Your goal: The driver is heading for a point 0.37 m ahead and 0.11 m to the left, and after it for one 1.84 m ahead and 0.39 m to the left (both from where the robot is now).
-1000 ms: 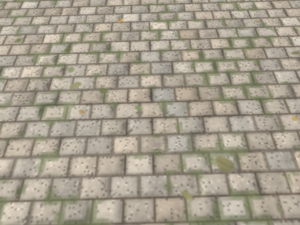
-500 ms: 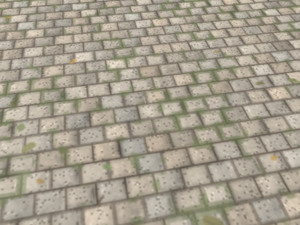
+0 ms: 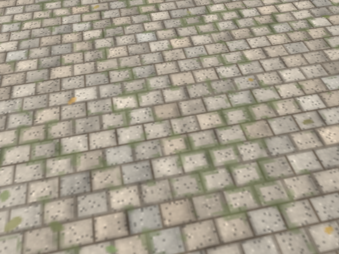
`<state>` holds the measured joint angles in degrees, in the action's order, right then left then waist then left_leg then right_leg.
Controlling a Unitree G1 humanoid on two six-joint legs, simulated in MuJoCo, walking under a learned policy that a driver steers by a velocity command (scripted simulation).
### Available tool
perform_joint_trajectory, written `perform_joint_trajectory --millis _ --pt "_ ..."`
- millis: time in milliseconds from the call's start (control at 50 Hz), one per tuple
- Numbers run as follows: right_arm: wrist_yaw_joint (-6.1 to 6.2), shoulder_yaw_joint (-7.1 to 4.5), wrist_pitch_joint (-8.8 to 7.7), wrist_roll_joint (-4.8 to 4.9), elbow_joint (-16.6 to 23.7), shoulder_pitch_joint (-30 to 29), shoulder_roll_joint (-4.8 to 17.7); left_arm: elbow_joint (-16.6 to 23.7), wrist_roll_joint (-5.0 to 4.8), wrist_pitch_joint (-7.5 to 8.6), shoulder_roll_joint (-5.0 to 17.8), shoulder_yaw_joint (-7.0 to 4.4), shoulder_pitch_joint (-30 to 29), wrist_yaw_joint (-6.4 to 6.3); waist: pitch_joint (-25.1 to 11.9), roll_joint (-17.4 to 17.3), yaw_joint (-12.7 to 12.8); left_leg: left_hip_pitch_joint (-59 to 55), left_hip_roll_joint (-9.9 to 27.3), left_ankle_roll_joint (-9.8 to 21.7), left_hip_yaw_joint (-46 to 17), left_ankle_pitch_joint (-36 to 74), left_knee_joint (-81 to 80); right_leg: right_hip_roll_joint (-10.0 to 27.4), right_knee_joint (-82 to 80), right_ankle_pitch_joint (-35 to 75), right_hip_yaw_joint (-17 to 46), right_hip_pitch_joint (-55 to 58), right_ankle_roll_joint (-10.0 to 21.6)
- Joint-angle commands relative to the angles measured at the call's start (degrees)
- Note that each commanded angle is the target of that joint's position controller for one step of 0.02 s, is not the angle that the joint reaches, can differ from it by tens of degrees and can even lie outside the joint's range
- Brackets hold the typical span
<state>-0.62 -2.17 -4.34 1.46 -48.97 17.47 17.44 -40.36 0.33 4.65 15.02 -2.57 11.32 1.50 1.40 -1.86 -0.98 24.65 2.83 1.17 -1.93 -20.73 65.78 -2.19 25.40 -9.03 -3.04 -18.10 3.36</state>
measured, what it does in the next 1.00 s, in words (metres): walks ahead, turning left: left foot, then right foot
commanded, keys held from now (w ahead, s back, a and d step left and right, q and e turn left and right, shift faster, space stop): w+q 0.52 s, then w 0.48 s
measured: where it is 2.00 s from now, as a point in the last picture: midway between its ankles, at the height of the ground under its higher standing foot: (112, 140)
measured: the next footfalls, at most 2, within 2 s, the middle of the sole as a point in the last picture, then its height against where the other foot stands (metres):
left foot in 0.40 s outside the picture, level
right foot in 0.90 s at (164, 200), level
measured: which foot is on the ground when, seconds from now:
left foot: up 0.00-0.38, down 0.40-0.92, up 0.94-1.00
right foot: down 0.00-0.42, up 0.44-0.88, down 0.90-1.00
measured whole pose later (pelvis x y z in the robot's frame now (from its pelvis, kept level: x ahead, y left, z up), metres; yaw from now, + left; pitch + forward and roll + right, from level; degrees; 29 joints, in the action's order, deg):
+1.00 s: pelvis +0.56 +0.11 -0.01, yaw +22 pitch +2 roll +0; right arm 0.2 -2.9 -2.8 1.2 -45.9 20.3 16.7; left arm -42.1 -0.2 6.4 15.7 -2.6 7.9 2.0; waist 0.8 -1.3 -1.6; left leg 15.3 -3.0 2.4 -5.7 -26.5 61.6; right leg -1.9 30.7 -9.2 -1.9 -23.9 3.0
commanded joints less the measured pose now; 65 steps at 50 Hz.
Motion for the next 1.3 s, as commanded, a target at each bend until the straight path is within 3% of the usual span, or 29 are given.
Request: perform_joint_trajectory --millis 20,100,180,280,340,380,400,420,440,460,480,500,540,600,700,760,820,860,880,900,920,940,960,980,1000,1040,1120,1240,1300 --pt "0.28 -1.29 0.7 0.12 3.11 1.55 3.52 1.43 0.21 1.72 5.84 -1.89 1.78 0.05 -3.14 6.44 0.34 10.08 4.78 -0.86 -3.44 4.56 -0.84 16.23 -15.87 7.69 15.05 10.11 10.26" --pt "0.47 -1.49 1.66 -0.24 4.82 -2.99 2.7 -1.18 0.7 2.4 7.5 -2.61 2.74 -0.69 -0.06 4.93 0.61 14.8 4.38 -2.04 -5.48 14.68 -8.87 15.95 -18.77 12.03 7.02 9.62 9.53" --pt "-0.72 -1.07 1.06 -0.45 6.67 -9.41 1.53 -2.71 0.33 2.07 8.69 -2.78 3.37 -1.41 1.59 4.33 2.87 12.74 3.27 -1.43 -1.98 26.18 -21.92 14.3 -19.63 13.16 -0.52 10.88 6.99" --pt "-2.24 -0.7 1.08 -0.36 11.26 -17.32 1.08 -5.84 -0.75 0.31 10.33 -3.46 7.82 -1.9 3.91 3.62 5.7 16.36 2.36 0.81 1.2 22.42 -29.5 17.59 -16.42 16.49 -3.49 21.28 5.86" --pt "-3.11 -1.5 1.29 -0.32 13.17 -16.57 2.55 -6.05 -1.22 -1.14 12.04 -4.01 6.87 -2.49 1.67 5.73 3.6 11.95 -0.8 3.47 5.34 13.59 -30.7 18.54 -8.56 35.84 -5.76 25.47 3.99" --pt "-2.94 -3.61 1.61 -0.23 11.4 -6.19 5.92 -5.52 -1.28 -2.2 13.08 -4.22 5.42 -3.22 -5.0 6.67 -2.65 -3.04 -5.6 6.33 8.41 11.39 -32.45 16.72 7.09 50.48 -8.27 23.29 1.83" --pt "-2.06 -5.66 1.88 -0.08 9.02 3.62 9.77 -4.88 -1.05 -2.18 12.22 -3.72 5.49 -3.61 -10.16 4.24 -7.3 -19.47 -5.34 8.89 4.46 14.1 -34.86 14.36 21.14 43.01 -9.03 13.61 -0.41" --pt "-0.89 -7.33 2.21 0.05 8.43 7.82 16.62 -2.03 0.77 -0.94 5.83 -1.59 9.42 -3.0 -15.66 -9.18 -4.8 -40.94 9.44 17.63 -22.33 10.79 -36.26 6.28 42.85 3.59 -8.54 -11.29 -4.22" --pt "-1.08 -6.45 1.51 -0.1 10.13 7.76 15.59 -1.14 0.28 1.51 4.98 -0.61 8.42 -2.05 -24.0 -9.65 -4.42 -49.17 17.08 24.34 -47.02 5.63 -46.07 -1.3 53.56 -25.65 4.78 -23.04 -4.81" --pt "-1.21 -5.24 1.05 -0.6 9.93 6.82 11.33 0.31 -2.08 2.98 9.11 -1.74 2.17 -1.17 -18.61 -5.04 -6.53 -46.4 15.16 20.74 -39.4 5.62 -47.8 2.51 54.84 -21.76 9.28 -28.87 -3.53" --pt "-1.12 -4.72 0.75 -0.45 10.08 4.01 9.35 1.19 -2.47 3.78 8.95 -1.5 -0.26 -1.01 -11.92 -2.42 -4.99 -38.25 12.71 18.37 -31.0 8.89 -47.94 4.96 50.71 -16.65 8.27 -29.14 -2.5" --pt "-1.02 -4.25 0.76 -0.36 10.79 -0.01 7.84 0.75 -1.17 3.95 8.64 -1.63 -0.62 -1.46 -7.65 1.33 -2.3 -29.5 10.28 16.44 -25.21 13.76 -48.53 7.14 45.24 -13.1 7.79 -26.12 -2.66" --pt "-0.68 -3.26 0.84 -1.28 12.61 -4.51 5.22 0.14 0.02 2.61 9.14 -2.34 1.25 -1.63 -4.91 -0.55 1.41 -18.76 7.58 15.47 -19.43 22.22 -51.25 9.17 39.84 -9.17 7.59 -18.65 -3.72" --pt "0.01 -3.43 0.24 -1.22 11.82 -3.73 6.18 -0.08 0.43 0.94 6.62 -1.78 1.92 -1.68 -3.94 -0.93 2.09 -12.92 6.13 15.76 -13.32 30.01 -53.57 9.18 33.43 -4.07 5.57 -16.53 -6.19" --pt "0.93 -3.43 0.3 -0.8 9.3 0.31 7.18 2.12 -0.08 1.23 4.27 -0.6 -8.13 -1.11 -1.3 -2.24 -2.21 -11.92 3.06 11.66 -7.5 23.69 -54.36 6.91 12.9 14.65 4.32 -13.92 -6.58" --pt "0.84 -3.48 0.38 -0.53 7.59 3.1 7.8 3.36 -0.86 1.71 5.03 -0.66 -12.41 -0.32 0.54 -2.5 -4.09 -15.49 5.72 11.58 -9.93 18.86 -53.88 5.89 7.44 16.84 4.71 -14.21 -5.53" --pt "1.07 -3.67 0.93 -0.46 6.2 4.62 8.04 4.4 -0.72 2.24 6.27 -1.03 -13.64 0.46 1.39 -2.72 -3.8 -22.85 9.12 10.84 -12.61 21.97 -50.37 5.45 3.98 11.14 5.39 -16.81 -3.14" --pt "1.31 -3.9 1.42 -0.53 5.82 4.22 8.46 3.99 -0.7 2.47 7.13 -1.39 -11.09 0.67 0.66 -3.85 -2.09 -25.5 9.95 9.67 -13.18 28.66 -47.34 4.54 2.83 6.36 4.52 -13.61 -1.39" --pt "1.36 -3.88 1.66 -0.53 6.02 3.03 8.55 2.89 -0.62 2.58 8.06 -1.98 -6.91 0.52 -1.55 -3.94 0.52 -25.45 8.48 8.68 -11.85 37.34 -42.78 2.95 1.16 5.75 2.83 -7.36 -0.09" --pt "1.32 -3.32 1.81 -0.86 6.35 2.64 7.28 0.79 -0.31 2.65 10.16 -3.05 0.53 0.2 -7.1 -2.64 3.99 -23.01 5.18 7.21 -9.29 42.37 -33.53 3.26 1.31 7.89 2.74 4.18 1.88" --pt "1.41 -2.13 1.88 -1.93 7.71 2.93 4.69 -0.46 0.37 2.61 13.54 -3.76 10.26 -0.11 -15.98 3.16 7.49 -13.35 1.03 5.1 -6.33 29.63 -16.93 12.85 2.89 9.14 13.82 20.57 5.81" --pt "1.05 -0.74 0.75 -0.82 7.85 11.9 -0.48 -2.57 0.11 2.13 17.19 -4.86 13.95 0.32 -22.1 20.8 3.79 9.19 -8.54 0.78 -3.25 -7.73 2.5 24.41 -2.63 -3.02 40.23 39.4 15.28" --pt "0.87 -1.51 0.09 -0.15 7.11 8.71 4.8 -2.46 -1.37 1.99 11.39 -3.41 14.12 0.5 -19.36 14.68 6.3 16.88 -5.96 0.94 -8.28 -11.84 8.16 23.89 -7.76 -16.08 45.76 38.61 13.97" --pt "0.66 -2.33 -0.31 0.55 8.71 1.92 7.57 -1.82 -1.19 1.78 8.98 -2.6 10.06 0.19 -10.77 9.74 6.74 19.86 -2.98 1.33 -6.84 -6.59 8.58 21.96 -8.87 -16.14 37.16 31.31 11.26" --pt "0.78 -2.13 -0.53 0.11 9.63 -1.82 6.96 -1.16 -0.42 1.4 8.5 -2.23 6.3 0.04 -6.43 5.0 5.4 18.35 -0.25 1.3 -4.52 -1.76 6.19 19.64 -9.87 -10.38 30.91 23.7 9.89" --pt "0.66 -2.46 -0.42 -0.96 9.89 -2.48 5.72 -1.02 0.46 1.44 6.61 -1.4 3.29 0.05 -2.76 5.66 2.48 13.88 2.77 0.72 -3.87 3.12 0.45 16.16 -12.54 0.44 23.74 14.46 9.5" --pt "0.79 -1.87 0.66 -1.23 9.92 -2.47 2.67 -2.51 -0.45 1.91 8.04 -1.74 3.83 -0.15 -1.68 6.22 1.07 12.87 3.98 -1.34 -1.79 6.75 -7.53 14.73 -16.38 10.41 16.38 10.32 10.82" --pt "0.07 -0.97 -0.15 -1.06 12.35 -13.35 0.6 -5.18 -1.15 0.86 9.89 -2.13 7.69 -1.02 0.52 5.25 4.57 10.93 2.48 -2.16 0.58 24.34 -27.85 11.72 -17.61 13.26 8.25 11.07 8.17" --pt "-0.72 -0.9 -0.59 -0.55 13.9 -18.25 0.73 -7.08 -1.43 0.16 10.34 -2.22 10.95 -1.11 1.86 5.19 6.3 10.75 1.32 -1.58 1.07 25.69 -32.69 13.55 -16.4 12.37 8.69 14.63 8.07"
